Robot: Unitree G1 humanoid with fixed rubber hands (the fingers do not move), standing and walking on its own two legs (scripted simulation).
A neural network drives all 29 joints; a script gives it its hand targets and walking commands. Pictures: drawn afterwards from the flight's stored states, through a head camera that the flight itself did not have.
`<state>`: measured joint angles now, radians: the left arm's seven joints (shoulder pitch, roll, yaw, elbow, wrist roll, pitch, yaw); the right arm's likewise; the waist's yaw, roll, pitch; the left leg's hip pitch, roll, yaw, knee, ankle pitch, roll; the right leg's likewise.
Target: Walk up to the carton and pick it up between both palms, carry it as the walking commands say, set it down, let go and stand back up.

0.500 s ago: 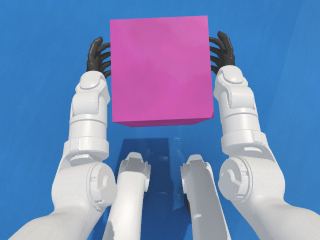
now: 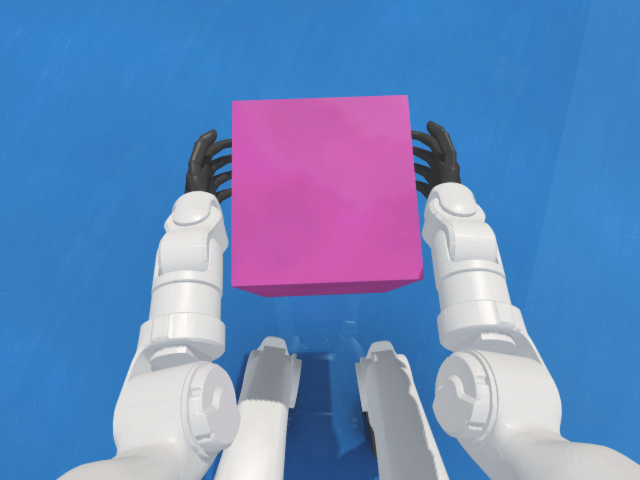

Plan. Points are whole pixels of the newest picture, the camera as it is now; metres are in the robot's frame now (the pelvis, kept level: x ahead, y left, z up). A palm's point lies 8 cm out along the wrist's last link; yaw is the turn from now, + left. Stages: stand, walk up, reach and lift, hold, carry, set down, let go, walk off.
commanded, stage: reach and lift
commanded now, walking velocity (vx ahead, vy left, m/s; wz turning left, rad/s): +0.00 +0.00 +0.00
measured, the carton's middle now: (323, 215) +0.45 +0.02 -0.13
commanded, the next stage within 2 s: none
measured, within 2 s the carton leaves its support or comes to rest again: neither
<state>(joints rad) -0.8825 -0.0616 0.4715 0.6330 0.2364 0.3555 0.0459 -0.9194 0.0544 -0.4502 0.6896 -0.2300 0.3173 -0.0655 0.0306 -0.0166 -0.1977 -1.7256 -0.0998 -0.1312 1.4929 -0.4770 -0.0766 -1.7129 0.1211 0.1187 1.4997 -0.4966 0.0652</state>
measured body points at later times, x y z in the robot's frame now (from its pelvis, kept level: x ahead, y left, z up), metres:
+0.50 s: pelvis +0.02 +0.00 +0.06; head +0.21 +0.01 +0.47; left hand +0.44 +0.17 +0.00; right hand +0.46 -0.13 +0.01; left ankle +0.08 +0.14 -0.54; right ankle +0.08 -0.13 -0.54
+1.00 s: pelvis +0.04 +0.00 +0.13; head +0.18 +0.01 +0.56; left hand +0.42 +0.16 +0.08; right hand +0.44 -0.13 +0.08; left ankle +0.08 +0.14 -0.54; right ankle +0.08 -0.13 -0.54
